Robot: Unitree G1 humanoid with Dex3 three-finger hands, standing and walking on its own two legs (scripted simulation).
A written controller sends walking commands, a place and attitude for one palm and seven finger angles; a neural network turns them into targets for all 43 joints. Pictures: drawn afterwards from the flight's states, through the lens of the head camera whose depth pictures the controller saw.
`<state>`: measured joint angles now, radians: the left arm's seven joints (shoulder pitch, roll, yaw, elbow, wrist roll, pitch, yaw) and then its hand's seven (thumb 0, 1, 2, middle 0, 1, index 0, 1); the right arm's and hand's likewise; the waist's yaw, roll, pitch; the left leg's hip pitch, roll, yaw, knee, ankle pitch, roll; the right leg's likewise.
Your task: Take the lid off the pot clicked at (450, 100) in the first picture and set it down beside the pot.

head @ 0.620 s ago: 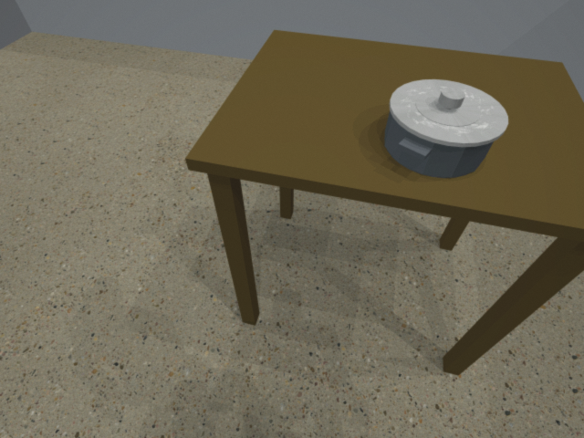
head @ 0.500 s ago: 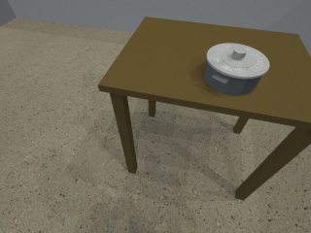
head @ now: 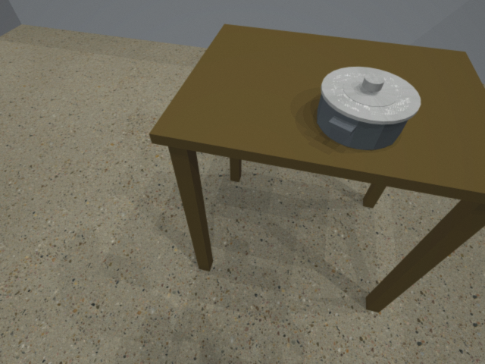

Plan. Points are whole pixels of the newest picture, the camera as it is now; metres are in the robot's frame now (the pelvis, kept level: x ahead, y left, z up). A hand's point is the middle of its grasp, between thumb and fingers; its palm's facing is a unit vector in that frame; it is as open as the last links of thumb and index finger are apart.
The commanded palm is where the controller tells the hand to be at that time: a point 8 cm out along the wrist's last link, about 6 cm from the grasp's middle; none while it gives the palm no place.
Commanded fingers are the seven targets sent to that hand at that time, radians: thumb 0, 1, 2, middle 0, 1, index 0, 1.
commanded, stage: look at it before walking up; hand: left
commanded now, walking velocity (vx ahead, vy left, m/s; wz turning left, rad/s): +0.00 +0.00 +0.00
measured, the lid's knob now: (373, 82) +0.65 -0.24 +0.13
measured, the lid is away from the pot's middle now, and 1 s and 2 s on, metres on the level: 0.00 0.00 0.00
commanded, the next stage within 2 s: turn to face it in 0.02 s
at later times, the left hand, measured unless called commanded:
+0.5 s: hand out of the picture +0.03 +0.18 -0.18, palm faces -0.02 -0.98 -0.22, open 7.4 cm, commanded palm none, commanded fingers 0.00 0.90 0.90 -0.20 -0.30 -0.20 -0.30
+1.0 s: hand out of the picture +0.11 +0.14 -0.17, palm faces -0.14 -0.96 -0.25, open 7.4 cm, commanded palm none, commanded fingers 0.00 0.90 0.90 -0.20 -0.30 -0.20 -0.30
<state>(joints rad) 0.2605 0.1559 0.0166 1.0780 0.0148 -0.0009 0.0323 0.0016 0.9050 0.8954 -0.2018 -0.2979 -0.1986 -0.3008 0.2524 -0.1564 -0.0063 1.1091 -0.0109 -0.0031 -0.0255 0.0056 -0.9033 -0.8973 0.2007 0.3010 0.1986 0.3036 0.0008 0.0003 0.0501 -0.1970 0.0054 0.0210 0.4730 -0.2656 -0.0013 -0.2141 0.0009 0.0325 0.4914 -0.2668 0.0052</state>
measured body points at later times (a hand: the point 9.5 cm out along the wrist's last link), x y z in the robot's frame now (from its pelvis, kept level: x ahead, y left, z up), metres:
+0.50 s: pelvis +0.00 -0.01 -0.01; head +0.03 -0.02 +0.44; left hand +0.04 +0.23 -0.16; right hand +0.01 -0.24 -0.17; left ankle -0.01 +0.12 -0.74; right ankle +0.00 -0.12 -0.74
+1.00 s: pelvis +0.03 -0.05 -0.01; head +0.06 -0.07 +0.44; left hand +0.12 +0.19 -0.15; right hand +0.00 -0.30 -0.17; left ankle +0.00 +0.09 -0.68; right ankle -0.02 -0.12 -0.74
